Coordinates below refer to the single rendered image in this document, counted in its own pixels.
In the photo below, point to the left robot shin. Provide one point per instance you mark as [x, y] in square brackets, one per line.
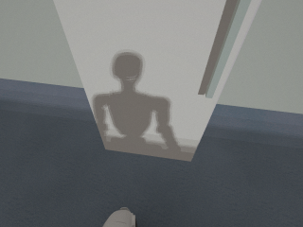
[124, 208]

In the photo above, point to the handle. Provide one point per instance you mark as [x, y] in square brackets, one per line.
[228, 42]

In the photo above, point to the robot left thigh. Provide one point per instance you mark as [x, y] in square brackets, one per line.
[120, 218]

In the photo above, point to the fridge door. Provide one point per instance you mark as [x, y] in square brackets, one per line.
[145, 66]

